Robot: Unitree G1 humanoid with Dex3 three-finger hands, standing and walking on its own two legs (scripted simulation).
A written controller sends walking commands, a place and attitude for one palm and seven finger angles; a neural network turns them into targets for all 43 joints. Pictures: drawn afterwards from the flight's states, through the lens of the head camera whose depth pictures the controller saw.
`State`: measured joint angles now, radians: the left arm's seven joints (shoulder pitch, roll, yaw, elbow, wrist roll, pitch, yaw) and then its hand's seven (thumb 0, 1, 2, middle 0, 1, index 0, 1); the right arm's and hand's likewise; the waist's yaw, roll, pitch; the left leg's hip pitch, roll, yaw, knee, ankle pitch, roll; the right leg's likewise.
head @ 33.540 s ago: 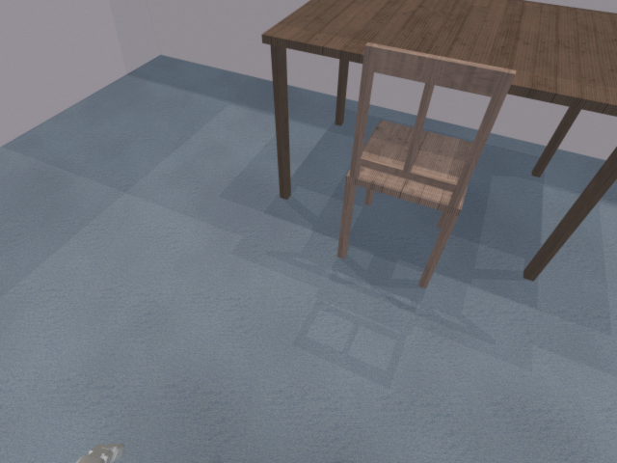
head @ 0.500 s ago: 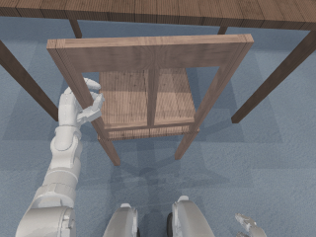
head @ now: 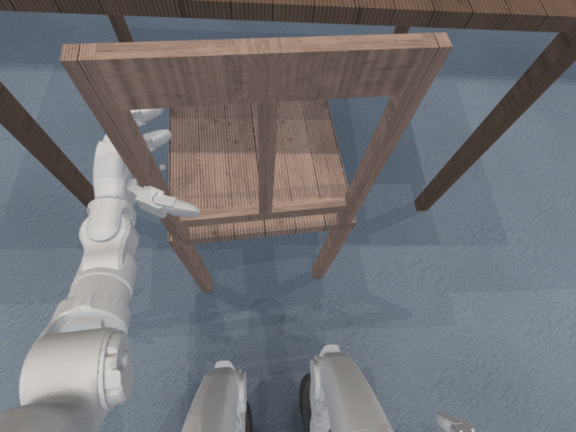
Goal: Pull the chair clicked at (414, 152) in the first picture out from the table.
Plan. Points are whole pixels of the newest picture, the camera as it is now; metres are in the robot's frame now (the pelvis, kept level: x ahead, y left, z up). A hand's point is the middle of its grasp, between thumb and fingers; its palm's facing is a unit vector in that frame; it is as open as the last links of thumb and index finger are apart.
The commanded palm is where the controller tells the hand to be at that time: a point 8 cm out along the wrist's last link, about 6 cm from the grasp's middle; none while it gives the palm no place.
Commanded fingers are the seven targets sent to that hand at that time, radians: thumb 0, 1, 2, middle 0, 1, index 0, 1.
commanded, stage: open the thumb and straighten the fingers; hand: left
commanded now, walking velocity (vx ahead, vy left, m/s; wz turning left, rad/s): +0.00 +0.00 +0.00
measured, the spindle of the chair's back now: (266, 166) +0.47 +0.01 +0.01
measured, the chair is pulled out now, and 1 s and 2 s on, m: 0.04 0.04 0.04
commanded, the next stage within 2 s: draw the fingers out of the gap in 0.20 s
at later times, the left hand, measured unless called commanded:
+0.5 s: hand (150, 173) +0.46 +0.17 +0.02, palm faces +0.01 -1.00 -0.01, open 17.5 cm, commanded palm +0.42 +0.21 +0.03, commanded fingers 0.00 -0.55 0.20 0.00 0.00 0.00 0.00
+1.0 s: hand (145, 245) +0.35 +0.17 +0.02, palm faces -0.01 -1.00 +0.00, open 17.5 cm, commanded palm +0.33 +0.22 +0.03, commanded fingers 0.00 -0.55 0.20 0.00 0.00 0.00 0.00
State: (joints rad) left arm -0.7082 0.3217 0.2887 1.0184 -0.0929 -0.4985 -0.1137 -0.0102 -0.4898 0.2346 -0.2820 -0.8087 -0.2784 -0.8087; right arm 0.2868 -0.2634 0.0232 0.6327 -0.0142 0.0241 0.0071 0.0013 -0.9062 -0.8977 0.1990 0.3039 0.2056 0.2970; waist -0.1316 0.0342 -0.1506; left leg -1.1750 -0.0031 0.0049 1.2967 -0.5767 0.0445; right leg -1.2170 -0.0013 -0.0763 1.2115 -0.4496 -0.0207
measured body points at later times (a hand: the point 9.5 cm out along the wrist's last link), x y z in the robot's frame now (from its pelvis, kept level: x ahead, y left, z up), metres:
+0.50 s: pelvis +0.01 +0.01 +0.01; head +0.15 +0.03 +0.44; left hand +0.45 +0.22 +0.02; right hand +0.08 -0.25 -0.11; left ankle +0.01 +0.09 -0.62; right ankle +0.06 -0.11 -0.62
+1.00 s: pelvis +0.01 +0.01 +0.01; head +0.12 +0.03 +0.45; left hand +0.35 +0.22 +0.02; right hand +0.18 -0.23 -0.09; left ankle +0.01 +0.09 -0.62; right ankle +0.06 -0.11 -0.62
